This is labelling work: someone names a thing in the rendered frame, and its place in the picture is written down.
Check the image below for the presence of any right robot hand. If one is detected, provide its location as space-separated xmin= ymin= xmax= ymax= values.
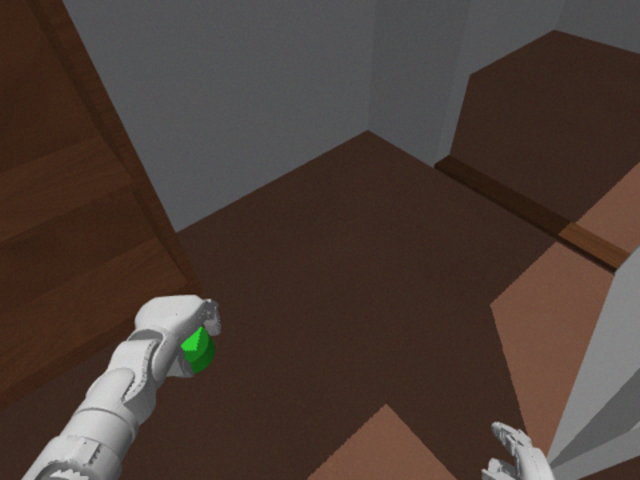
xmin=482 ymin=422 xmax=556 ymax=480

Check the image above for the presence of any tin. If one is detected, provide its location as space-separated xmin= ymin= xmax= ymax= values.
xmin=181 ymin=326 xmax=215 ymax=373

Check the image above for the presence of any bookshelf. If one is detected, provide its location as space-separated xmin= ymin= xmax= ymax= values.
xmin=0 ymin=0 xmax=204 ymax=411

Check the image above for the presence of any left robot arm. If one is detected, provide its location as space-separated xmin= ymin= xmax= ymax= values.
xmin=21 ymin=325 xmax=179 ymax=480

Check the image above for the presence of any left robot hand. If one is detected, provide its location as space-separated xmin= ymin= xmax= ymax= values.
xmin=135 ymin=295 xmax=221 ymax=378

